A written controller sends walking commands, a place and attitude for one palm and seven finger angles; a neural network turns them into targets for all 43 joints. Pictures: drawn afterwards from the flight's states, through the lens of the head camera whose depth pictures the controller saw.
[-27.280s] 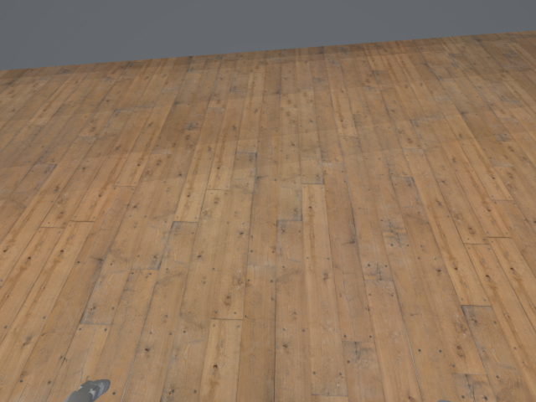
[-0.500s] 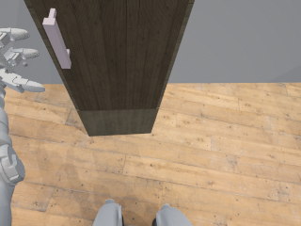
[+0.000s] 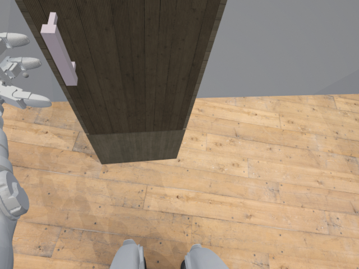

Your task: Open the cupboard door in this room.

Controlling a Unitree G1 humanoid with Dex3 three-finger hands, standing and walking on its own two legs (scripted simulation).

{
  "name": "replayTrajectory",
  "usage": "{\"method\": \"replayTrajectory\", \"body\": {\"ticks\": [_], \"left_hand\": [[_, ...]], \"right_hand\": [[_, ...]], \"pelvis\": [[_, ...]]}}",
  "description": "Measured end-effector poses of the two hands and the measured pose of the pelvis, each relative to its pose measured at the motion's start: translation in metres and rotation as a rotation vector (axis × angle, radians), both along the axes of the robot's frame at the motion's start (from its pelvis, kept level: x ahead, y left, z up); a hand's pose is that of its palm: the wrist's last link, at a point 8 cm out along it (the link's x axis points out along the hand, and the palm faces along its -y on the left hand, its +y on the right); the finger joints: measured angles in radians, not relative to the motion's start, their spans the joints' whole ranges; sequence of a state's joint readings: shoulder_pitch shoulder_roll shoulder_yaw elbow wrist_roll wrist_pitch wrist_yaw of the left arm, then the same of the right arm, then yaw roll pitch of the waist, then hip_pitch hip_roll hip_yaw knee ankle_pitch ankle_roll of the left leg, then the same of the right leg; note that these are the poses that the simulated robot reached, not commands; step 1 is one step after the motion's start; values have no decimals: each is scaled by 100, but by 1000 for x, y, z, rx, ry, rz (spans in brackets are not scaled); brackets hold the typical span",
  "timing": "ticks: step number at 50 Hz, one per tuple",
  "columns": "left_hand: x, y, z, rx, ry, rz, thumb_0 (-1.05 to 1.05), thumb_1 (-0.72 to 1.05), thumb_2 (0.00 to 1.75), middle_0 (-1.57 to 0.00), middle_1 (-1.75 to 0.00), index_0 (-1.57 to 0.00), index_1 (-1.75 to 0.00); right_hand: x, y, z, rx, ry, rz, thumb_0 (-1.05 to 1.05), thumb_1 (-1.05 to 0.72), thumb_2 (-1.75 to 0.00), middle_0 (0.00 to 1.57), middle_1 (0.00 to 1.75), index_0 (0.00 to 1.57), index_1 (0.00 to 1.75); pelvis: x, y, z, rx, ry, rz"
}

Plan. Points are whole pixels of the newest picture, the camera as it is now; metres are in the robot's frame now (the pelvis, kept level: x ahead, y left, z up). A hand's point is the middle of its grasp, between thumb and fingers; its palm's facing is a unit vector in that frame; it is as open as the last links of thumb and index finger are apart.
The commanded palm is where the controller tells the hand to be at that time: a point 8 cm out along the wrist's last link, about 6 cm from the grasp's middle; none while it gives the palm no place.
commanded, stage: move the hooked fingers beside the handle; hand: left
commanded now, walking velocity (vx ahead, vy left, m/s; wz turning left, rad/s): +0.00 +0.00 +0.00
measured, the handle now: (63, 51) +0.56 +0.22 +0.10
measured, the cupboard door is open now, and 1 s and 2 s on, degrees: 0 0 0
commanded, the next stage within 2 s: slide the fingers in behind the handle in 0.72 s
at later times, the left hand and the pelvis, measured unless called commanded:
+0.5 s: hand (31, 73) +0.49 +0.26 +0.10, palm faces +0.06 -1.00 +0.00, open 14.0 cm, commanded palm +0.48 +0.30 +0.09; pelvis -0.01 -0.01 +0.00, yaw +1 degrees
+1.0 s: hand (34, 70) +0.51 +0.26 +0.09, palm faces +0.03 -1.00 +0.01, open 14.0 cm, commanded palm +0.49 +0.29 +0.09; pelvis +0.00 +0.00 -0.01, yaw +0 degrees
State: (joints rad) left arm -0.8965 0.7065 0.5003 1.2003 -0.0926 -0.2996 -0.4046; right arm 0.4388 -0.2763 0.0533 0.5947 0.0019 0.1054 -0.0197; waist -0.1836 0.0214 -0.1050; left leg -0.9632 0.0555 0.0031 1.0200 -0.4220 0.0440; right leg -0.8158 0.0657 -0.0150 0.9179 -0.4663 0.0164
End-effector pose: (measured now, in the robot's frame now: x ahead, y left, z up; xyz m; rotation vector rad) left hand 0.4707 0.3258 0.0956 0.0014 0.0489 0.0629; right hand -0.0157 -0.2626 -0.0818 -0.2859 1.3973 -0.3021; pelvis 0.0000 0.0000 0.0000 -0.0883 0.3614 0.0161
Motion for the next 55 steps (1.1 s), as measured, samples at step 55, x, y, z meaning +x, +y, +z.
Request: {"method": "replayTrajectory", "body": {"ticks": [55], "left_hand": [[18,-20,-4,-43,-9,-31,-2,-50,30,-30,-120,-30,-120]], "right_hand": [[6,4,-7,4,8,14,0,-90,-90,20,30,21,30]], "pelvis": [[1,2,-5,-11,27,12]]}}
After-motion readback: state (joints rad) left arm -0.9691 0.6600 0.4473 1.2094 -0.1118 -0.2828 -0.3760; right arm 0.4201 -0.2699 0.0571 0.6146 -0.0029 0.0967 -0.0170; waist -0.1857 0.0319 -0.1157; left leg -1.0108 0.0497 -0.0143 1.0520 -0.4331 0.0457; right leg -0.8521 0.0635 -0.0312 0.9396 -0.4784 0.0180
